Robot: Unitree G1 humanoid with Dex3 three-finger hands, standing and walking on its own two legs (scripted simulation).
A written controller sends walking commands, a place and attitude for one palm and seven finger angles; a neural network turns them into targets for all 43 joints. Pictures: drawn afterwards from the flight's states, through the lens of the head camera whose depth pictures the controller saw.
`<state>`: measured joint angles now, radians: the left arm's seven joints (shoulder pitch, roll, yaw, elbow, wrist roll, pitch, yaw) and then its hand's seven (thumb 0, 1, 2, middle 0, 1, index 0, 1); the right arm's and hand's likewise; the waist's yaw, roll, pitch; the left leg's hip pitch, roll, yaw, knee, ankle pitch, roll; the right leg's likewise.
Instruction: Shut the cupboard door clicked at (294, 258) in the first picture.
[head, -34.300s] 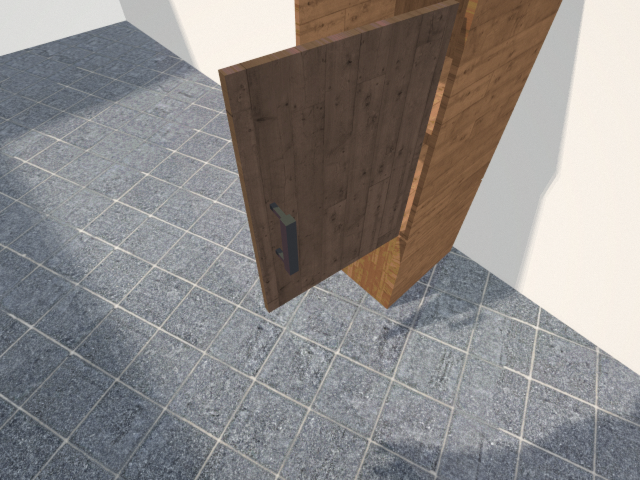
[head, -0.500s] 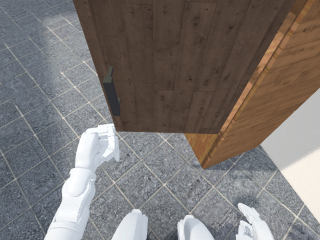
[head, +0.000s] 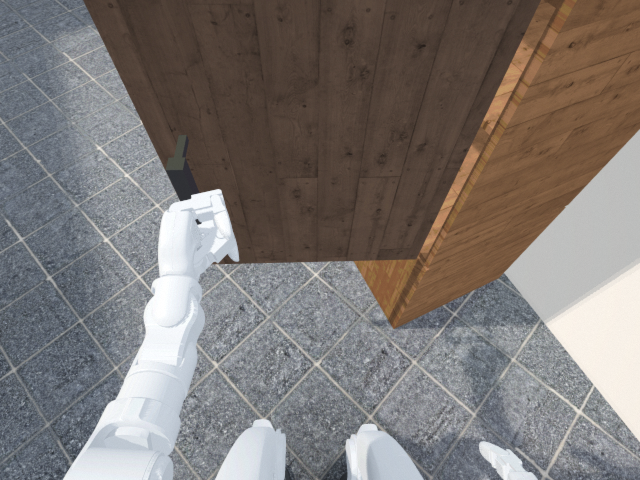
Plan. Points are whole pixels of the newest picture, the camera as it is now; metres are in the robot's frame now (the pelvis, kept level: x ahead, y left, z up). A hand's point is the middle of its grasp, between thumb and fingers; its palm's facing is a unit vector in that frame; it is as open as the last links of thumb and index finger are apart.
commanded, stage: bring the fist close to the handle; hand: left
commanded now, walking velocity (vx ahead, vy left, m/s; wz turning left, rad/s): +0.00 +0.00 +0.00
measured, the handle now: (193, 188) +0.49 +0.17 +0.04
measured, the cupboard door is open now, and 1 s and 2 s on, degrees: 67 59 49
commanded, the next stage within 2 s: push the door shut along its arc in 0.26 s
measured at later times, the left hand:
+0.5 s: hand (228, 243) +0.40 +0.12 +0.03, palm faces -0.01 -1.00 -0.04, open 3.1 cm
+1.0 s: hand (227, 201) +0.46 +0.13 +0.04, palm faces -0.14 -0.99 -0.06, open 3.1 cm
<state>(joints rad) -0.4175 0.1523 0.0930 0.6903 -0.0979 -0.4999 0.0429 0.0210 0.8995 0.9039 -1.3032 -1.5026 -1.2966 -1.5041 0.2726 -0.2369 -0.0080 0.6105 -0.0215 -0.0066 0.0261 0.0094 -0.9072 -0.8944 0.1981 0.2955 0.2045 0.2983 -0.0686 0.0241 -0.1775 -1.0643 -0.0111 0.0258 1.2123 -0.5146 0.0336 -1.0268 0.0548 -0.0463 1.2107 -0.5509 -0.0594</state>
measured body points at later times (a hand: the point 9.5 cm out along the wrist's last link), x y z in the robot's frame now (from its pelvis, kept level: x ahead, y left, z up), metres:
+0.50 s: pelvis -0.01 +0.00 +0.00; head +0.09 -0.01 +0.44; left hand +0.40 +0.17 +0.04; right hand +0.11 -0.26 -0.12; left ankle +0.03 +0.10 -0.63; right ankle +0.01 -0.09 -0.63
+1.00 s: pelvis -0.02 +0.01 -0.02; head +0.11 +0.03 +0.42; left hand +0.47 +0.18 +0.04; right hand +0.03 -0.26 -0.13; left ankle +0.03 +0.10 -0.63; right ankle +0.01 -0.09 -0.63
